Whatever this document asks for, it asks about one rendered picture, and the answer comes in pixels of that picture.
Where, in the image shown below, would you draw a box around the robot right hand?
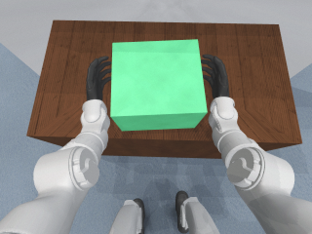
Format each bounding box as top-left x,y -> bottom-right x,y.
201,54 -> 229,99

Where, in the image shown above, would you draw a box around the robot left hand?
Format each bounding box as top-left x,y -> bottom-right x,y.
86,56 -> 112,101

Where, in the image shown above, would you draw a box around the left robot shin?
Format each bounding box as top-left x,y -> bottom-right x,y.
123,200 -> 141,234

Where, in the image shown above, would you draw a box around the pedestal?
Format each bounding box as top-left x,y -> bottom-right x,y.
26,19 -> 302,159

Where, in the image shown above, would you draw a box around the robot right upper arm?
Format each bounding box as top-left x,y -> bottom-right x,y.
226,147 -> 312,234

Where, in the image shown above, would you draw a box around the left robot forearm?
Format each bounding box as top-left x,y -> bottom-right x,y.
33,99 -> 110,189

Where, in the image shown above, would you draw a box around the right robot forearm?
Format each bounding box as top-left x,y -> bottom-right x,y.
208,97 -> 265,169

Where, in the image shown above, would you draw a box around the robot right thigh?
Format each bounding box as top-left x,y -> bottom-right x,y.
180,202 -> 220,234

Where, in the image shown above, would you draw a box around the carton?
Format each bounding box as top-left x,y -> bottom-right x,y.
110,39 -> 208,132

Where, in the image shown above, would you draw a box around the robot left upper arm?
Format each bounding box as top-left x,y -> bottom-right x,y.
0,146 -> 99,234

